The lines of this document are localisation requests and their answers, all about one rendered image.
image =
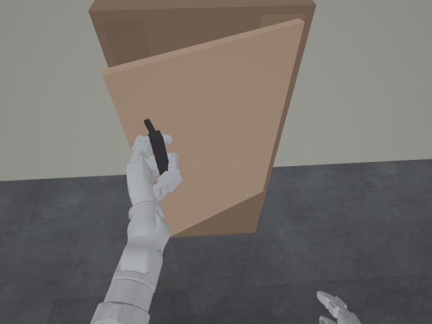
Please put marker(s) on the left robot hand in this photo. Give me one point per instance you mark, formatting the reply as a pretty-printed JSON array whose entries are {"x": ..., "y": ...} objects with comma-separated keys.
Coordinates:
[{"x": 142, "y": 169}]

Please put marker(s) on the cupboard door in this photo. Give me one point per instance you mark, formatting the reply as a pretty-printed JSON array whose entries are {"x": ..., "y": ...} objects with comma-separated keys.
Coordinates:
[{"x": 221, "y": 102}]

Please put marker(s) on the right robot hand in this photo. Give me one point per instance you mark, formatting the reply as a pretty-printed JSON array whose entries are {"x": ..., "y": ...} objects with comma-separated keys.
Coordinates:
[{"x": 337, "y": 308}]

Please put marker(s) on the left robot forearm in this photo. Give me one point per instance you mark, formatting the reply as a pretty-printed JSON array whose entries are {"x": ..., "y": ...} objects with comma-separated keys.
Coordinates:
[{"x": 135, "y": 279}]

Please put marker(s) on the handle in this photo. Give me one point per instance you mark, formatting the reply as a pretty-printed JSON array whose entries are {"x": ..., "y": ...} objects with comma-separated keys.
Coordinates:
[{"x": 158, "y": 146}]

